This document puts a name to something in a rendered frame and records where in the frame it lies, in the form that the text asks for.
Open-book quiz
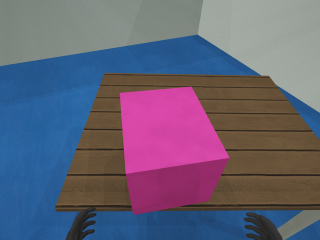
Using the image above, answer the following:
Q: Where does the left robot hand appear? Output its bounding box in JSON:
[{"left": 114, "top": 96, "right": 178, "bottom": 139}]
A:
[{"left": 65, "top": 207, "right": 97, "bottom": 240}]

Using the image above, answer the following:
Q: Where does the carton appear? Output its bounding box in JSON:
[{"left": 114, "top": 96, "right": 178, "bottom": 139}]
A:
[{"left": 120, "top": 87, "right": 230, "bottom": 215}]

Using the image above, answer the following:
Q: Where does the right robot hand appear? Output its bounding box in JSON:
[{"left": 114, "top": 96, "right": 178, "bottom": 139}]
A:
[{"left": 244, "top": 212, "right": 283, "bottom": 240}]

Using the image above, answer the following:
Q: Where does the table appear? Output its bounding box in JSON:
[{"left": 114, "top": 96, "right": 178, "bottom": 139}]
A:
[{"left": 54, "top": 73, "right": 320, "bottom": 240}]

